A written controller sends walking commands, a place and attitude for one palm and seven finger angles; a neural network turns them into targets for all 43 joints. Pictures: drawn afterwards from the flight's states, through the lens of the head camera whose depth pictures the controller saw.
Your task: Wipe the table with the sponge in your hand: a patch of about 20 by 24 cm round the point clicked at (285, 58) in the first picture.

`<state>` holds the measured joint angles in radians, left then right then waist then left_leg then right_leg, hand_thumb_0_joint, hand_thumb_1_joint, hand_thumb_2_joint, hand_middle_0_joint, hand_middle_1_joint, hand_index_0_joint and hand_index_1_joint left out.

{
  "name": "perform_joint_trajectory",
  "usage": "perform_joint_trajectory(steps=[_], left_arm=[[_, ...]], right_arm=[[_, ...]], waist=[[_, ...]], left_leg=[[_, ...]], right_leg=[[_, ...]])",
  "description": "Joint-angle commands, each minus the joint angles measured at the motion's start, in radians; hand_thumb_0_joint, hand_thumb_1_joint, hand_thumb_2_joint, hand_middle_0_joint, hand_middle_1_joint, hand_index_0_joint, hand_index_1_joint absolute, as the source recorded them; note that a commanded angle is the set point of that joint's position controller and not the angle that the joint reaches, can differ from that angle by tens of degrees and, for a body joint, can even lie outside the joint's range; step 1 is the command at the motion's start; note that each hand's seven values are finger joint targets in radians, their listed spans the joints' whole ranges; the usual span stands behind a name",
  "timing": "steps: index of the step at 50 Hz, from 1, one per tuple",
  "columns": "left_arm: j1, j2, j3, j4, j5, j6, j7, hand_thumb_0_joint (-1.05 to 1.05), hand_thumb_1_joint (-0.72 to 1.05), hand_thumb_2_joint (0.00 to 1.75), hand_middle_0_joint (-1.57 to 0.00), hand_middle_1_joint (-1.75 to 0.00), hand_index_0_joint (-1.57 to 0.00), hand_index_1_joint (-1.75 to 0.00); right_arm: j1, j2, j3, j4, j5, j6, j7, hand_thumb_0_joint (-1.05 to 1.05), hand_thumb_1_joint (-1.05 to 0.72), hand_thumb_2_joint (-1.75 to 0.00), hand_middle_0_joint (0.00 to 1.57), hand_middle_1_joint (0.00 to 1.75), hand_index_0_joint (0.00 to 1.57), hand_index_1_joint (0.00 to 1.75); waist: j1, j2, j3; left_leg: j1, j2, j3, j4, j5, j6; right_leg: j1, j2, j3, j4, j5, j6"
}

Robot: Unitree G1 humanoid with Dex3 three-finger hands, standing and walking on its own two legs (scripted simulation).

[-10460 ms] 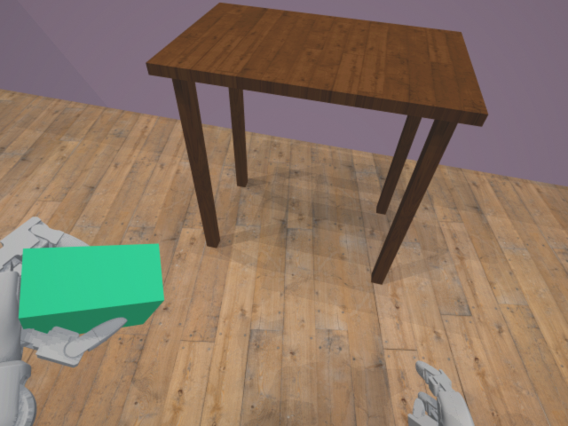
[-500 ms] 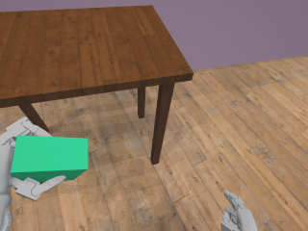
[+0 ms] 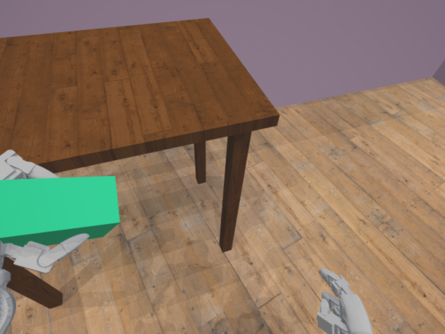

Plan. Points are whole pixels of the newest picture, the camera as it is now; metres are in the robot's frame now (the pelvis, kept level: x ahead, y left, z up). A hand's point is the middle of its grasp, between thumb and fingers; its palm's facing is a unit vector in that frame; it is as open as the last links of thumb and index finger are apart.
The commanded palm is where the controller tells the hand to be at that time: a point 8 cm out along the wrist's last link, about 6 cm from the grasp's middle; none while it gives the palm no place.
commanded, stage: shuffle to correct the standing spot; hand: left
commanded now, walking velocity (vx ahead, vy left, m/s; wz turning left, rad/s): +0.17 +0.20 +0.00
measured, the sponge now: (77, 212) +0.24 +0.22 +0.15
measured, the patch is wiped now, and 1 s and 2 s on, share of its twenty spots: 0.00 0.00 0.00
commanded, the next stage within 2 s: come to a stop and stand still in 1.06 s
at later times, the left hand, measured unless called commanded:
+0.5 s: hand (24, 163) +0.27 +0.30 +0.19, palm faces +0.36 -0.79 -0.50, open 10.1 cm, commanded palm +0.21 +0.35 +0.19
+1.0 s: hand out of the picture +0.30 +0.40 +0.21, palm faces +0.40 -0.77 -0.49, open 10.1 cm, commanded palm +0.25 +0.45 +0.19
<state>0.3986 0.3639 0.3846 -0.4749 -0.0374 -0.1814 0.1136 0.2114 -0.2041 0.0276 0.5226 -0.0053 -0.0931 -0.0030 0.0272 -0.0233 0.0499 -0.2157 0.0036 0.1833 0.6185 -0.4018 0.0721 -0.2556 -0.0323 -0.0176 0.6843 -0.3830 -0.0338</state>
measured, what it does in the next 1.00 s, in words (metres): steps to the left: left foot, then right foot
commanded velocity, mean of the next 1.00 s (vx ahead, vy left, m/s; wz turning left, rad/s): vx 0.13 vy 0.17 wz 0.00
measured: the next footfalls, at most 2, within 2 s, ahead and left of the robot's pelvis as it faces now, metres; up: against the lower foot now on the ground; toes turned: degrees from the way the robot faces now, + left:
left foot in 0.26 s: +0.14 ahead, +0.18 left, +0.00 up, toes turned +1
right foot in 0.46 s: +0.08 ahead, -0.02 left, +0.00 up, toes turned -7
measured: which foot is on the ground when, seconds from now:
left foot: down 0.00-0.04, up 0.06-0.24, down 0.26-0.46, up 0.48-0.74, down 0.76-1.00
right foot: down 0.00-0.26, up 0.28-0.44, down 0.46-0.76, up 0.78-0.96, down 0.98-1.00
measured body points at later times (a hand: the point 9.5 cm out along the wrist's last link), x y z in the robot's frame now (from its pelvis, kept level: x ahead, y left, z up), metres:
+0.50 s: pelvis +0.04 +0.07 -0.01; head +0.07 +0.05 +0.43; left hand +0.25 +0.34 +0.22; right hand +0.20 -0.15 -0.12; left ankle +0.09 +0.18 -0.70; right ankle +0.04 -0.02 -0.73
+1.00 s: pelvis +0.08 +0.17 -0.01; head +0.10 +0.16 +0.44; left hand +0.27 +0.44 +0.23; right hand +0.26 -0.04 -0.08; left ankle +0.13 +0.28 -0.72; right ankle +0.09 +0.10 -0.73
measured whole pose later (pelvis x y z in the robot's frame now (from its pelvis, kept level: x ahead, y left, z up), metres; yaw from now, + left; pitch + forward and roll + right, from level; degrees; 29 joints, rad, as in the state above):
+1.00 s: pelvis +0.08 +0.17 -0.01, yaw -2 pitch -1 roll +1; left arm 0.44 0.43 0.44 -0.57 -0.03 -0.22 0.13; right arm 0.17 -0.16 0.01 0.55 0.02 -0.12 0.00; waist 0.01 0.00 0.06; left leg -0.37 0.02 0.11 0.67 -0.30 0.02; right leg -0.32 -0.03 -0.14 0.68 -0.36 -0.03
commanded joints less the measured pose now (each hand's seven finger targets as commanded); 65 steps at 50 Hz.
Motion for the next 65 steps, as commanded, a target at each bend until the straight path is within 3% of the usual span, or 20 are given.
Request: perform_joint_trajectory(steps=[1, 3, 5, 11, 13, 16, 21, 23, 29, 35, 36, 38, 41, 48, 50, 52, 55, 61, 64, 65], left_arm=[[-0.07, 0.18, 0.098, -0.193, 0.004, -0.078, 0.03, 0.0, 0.1, 1.3, -1.2, -1.6, -1.2, -1.6], [-0.081, 0.189, 0.112, -0.153, -0.011, -0.087, 0.039, 0.0, 0.1, 1.3, -1.2, -1.6, -1.2, -1.6], [-0.021, 0.201, 0.142, -0.163, -0.004, -0.11, 0.05, 0.0, 0.1, 1.3, -1.2, -1.6, -1.2, -1.6], [-0.04, 0.209, 0.141, -0.277, -0.004, -0.112, 0.021, 0.0, 0.1, 1.3, -1.2, -1.6, -1.2, -1.6], [-0.065, 0.219, 0.152, -0.368, 0.0, -0.122, 0.022, 0.0, 0.1, 1.3, -1.2, -1.6, -1.2, -1.6], [-0.112, 0.247, 0.18, -0.302, 0.005, -0.134, 0.028, 0.0, 0.1, 1.3, -1.2, -1.6, -1.2, -1.6], [0.007, 0.207, 0.168, -0.228, -0.001, -0.101, 0.022, 0.0, 0.1, 1.3, -1.2, -1.6, -1.2, -1.6], [0.057, 0.242, 0.187, -0.166, -0.003, -0.084, 0.024, 0.0, 0.1, 1.3, -1.2, -1.6, -1.2, -1.6], [0.059, 0.191, 0.163, -0.072, -0.002, -0.099, 0.023, 0.0, 0.1, 1.3, -1.2, -1.6, -1.2, -1.6], [-0.115, 0.185, 0.08, -0.268, 0.013, -0.097, 0.048, 0.0, 0.1, 1.3, -1.2, -1.6, -1.2, -1.6], [-0.131, 0.194, 0.084, -0.32, 0.012, -0.1, 0.047, 0.0, 0.1, 1.3, -1.2, -1.6, -1.2, -1.6], [-0.099, 0.211, 0.106, -0.437, 0.016, -0.119, 0.052, 0.0, 0.1, 1.3, -1.2, -1.6, -1.2, -1.6], [-0.053, 0.245, 0.167, -0.385, 0.02, -0.11, 0.056, 0.0, 0.1, 1.3, -1.2, -1.6, -1.2, -1.6], [0.05, 0.182, 0.155, -0.179, -0.002, -0.059, 0.042, 0.0, 0.1, 1.3, -1.2, -1.6, -1.2, -1.6], [0.0, 0.215, 0.157, -0.107, 0.004, -0.039, 0.037, 0.0, 0.1, 1.3, -1.2, -1.6, -1.2, -1.6], [-0.093, 0.159, 0.103, -0.101, 0.0, -0.041, 0.024, 0.0, 0.1, 1.3, -1.2, -1.6, -1.2, -1.6], [-0.039, 0.159, 0.086, -0.054, 0.014, -0.061, 0.033, 0.0, 0.1, 1.3, -1.2, -1.6, -1.2, -1.6], [-0.158, 0.172, 0.05, -0.312, 0.021, -0.078, 0.058, 0.0, 0.1, 1.3, -1.2, -1.6, -1.2, -1.6], [-0.147, 0.196, 0.086, -0.392, 0.017, -0.088, 0.067, 0.0, 0.1, 1.3, -1.2, -1.6, -1.2, -1.6], [-0.141, 0.209, 0.099, -0.355, 0.022, -0.09, 0.063, 0.0, 0.1, 1.3, -1.2, -1.6, -1.2, -1.6]], right_arm=[[-0.089, -0.134, -0.065, -0.144, 0.011, -0.051, 0.003, 0.0, -0.9, -0.9, 0.2, 0.3, 0.2, 0.3], [-0.093, -0.131, -0.084, -0.137, 0.017, -0.036, 0.008, 0.0, -0.9, -0.9, 0.2, 0.3, 0.2, 0.3], [-0.067, -0.139, -0.086, -0.106, 0.013, -0.027, 0.012, 0.0, -0.9, -0.9, 0.2, 0.3, 0.2, 0.3], [-0.082, -0.088, -0.089, -0.093, 0.027, -0.016, 0.0, 0.0, -0.9, -0.9, 0.2, 0.3, 0.2, 0.3], [-0.076, -0.144, -0.117, -0.116, 0.018, -0.035, -0.012, 0.0, -0.9, -0.9, 0.2, 0.3, 0.2, 0.3], [-0.077, -0.118, -0.105, -0.096, 0.017, -0.065, -0.009, 0.0, -0.9, -0.9, 0.2, 0.3, 0.2, 0.3], [-0.081, -0.109, -0.086, -0.088, 0.033, -0.067, 0.002, 0.0, -0.9, -0.9, 0.2, 0.3, 0.2, 0.3], [-0.088, -0.085, -0.082, -0.098, 0.027, -0.035, 0.01, 0.0, -0.9, -0.9, 0.2, 0.3, 0.2, 0.3], [-0.073, -0.107, -0.079, -0.047, 0.018, -0.025, 0.004, 0.0, -0.9, -0.9, 0.2, 0.3, 0.2, 0.3], [-0.099, -0.084, -0.086, -0.07, 0.005, -0.07, -0.019, 0.0, -0.9, -0.9, 0.2, 0.3, 0.2, 0.3], [-0.09, -0.097, -0.099, -0.08, 0.008, -0.074, -0.024, 0.0, -0.9, -0.9, 0.2, 0.3, 0.2, 0.3], [-0.072, -0.132, -0.119, -0.1, 0.019, -0.078, -0.021, 0.0, -0.9, -0.9, 0.2, 0.3, 0.2, 0.3], [-0.069, -0.123, -0.119, -0.082, 0.015, -0.075, -0.016, 0.0, -0.9, -0.9, 0.2, 0.3, 0.2, 0.3], [-0.061, -0.11, -0.078, -0.074, 0.028, -0.057, -0.02, 0.0, -0.9, -0.9, 0.2, 0.3, 0.2, 0.3], [-0.074, -0.088, -0.075, -0.091, 0.016, -0.031, -0.016, 0.0, -0.9, -0.9, 0.2, 0.3, 0.2, 0.3], [-0.078, -0.129, -0.086, -0.068, 0.021, -0.033, 0.0, 0.0, -0.9, -0.9, 0.2, 0.3, 0.2, 0.3], [-0.073, -0.104, -0.053, -0.036, 0.014, -0.02, -0.014, 0.0, -0.9, -0.9, 0.2, 0.3, 0.2, 0.3], [-0.105, -0.079, -0.062, -0.06, -0.005, -0.06, -0.043, 0.0, -0.9, -0.9, 0.2, 0.3, 0.2, 0.3], [-0.079, -0.127, -0.089, -0.08, 0.008, -0.06, -0.054, 0.0, -0.9, -0.9, 0.2, 0.3, 0.2, 0.3], [-0.079, -0.12, -0.091, -0.083, 0.005, -0.059, -0.047, 0.0, -0.9, -0.9, 0.2, 0.3, 0.2, 0.3]], waist=[[0.009, 0.011, -0.183], [0.006, -0.29, -0.133], [0.01, -0.138, -0.101], [-0.048, 0.031, -0.144], [-0.041, 0.442, -0.2], [-0.022, 0.27, -0.12], [0.012, 0.155, -0.147], [-0.004, -0.316, -0.09], [-0.022, -0.18, -0.073], [-0.012, -0.11, -0.162], [-0.023, -0.025, -0.19], [-0.02, 0.374, -0.28], [-0.025, 0.345, -0.219], [-0.014, 0.117, -0.132], [-0.009, -0.31, -0.072], [-0.025, -0.245, -0.029], [-0.012, -0.112, -0.074], [0.004, -0.093, -0.145], [-0.007, 0.339, -0.211], [-0.006, 0.303, -0.179]], left_leg=[[-0.123, 0.086, -0.081, 0.142, 0.471, -0.022], [-0.524, -0.015, -0.115, 0.596, -0.079, -0.078], [-0.614, 0.113, -0.332, 0.574, -0.171, -0.059], [0.114, -0.04, -0.029, -0.057, 0.335, -0.078], [0.224, 0.242, -0.483, -0.212, 0.356, 0.098], [0.0, 0.268, -0.505, -0.26, 0.252, 0.193], [-0.307, 0.133, -0.229, -0.064, 0.021, 0.04], [-0.545, -0.05, -0.129, 0.508, -0.078, -0.077], [-0.483, 0.082, -0.212, 0.474, 0.064, -0.105], [0.01, -0.032, 0.003, -0.11, 0.24, -0.071], [0.098, -0.024, -0.027, -0.148, 0.283, -0.06], [0.325, 0.288, -0.419, -0.175, 0.675, 0.113], [0.159, 0.27, -0.388, -0.211, 0.536, 0.15], [-0.246, 0.153, -0.195, -0.127, -0.013, 0.011], [-0.472, -0.011, -0.094, 0.378, -0.135, -0.078], [-0.508, 0.029, -0.217, 0.595, -0.026, -0.1], [-0.47, 0.082, -0.188, 0.463, 0.054, -0.099], [0.001, -0.01, -0.014, -0.084, 0.227, -0.078], [0.241, 0.275, -0.407, -0.238, 0.514, 0.021], [0.169, 0.332, -0.503, -0.314, 0.504, 0.065]], right_leg=[[0.261, -0.04, 0.073, -0.188, 0.392, -0.077], [0.422, -0.353, 0.521, -0.282, 0.75, -0.253], [0.4, -0.398, 0.443, -0.237, 0.702, -0.237], [-0.015, -0.094, -0.02, -0.004, 0.389, -0.02], [-0.255, 0.046, -0.066, 0.485, -0.188, 0.05], [-0.274, -0.027, 0.016, 0.53, -0.219, 0.039], [0.199, -0.028, -0.031, -0.141, 0.005, 0.023], [0.208, -0.399, 0.622, -0.462, -0.014, -0.098], [0.205, -0.287, 0.17, -0.265, 0.621, -0.097], [0.117, -0.202, 0.03, -0.126, 0.536, -0.026], [0.075, -0.173, 0.015, -0.003, 0.525, -0.003], [-0.237, -0.022, -0.061, 0.412, -0.157, 0.063], [-0.273, -0.049, -0.043, 0.465, -0.201, 0.05], [0.165, -0.014, -0.089, -0.203, 0.053, 0.033], [0.159, -0.387, 0.544, -0.481, -0.156, -0.139], [0.098, -0.396, 0.505, -0.488, -0.029, -0.14], [0.202, -0.304, 0.181, -0.325, 0.455, -0.123], [0.085, -0.182, 0.009, -0.243, 0.327, -0.055], [-0.159, -0.002, -0.076, 0.151, -0.09, 0.053], [-0.179, 0.03, -0.018, 0.27, -0.207, 0.044]])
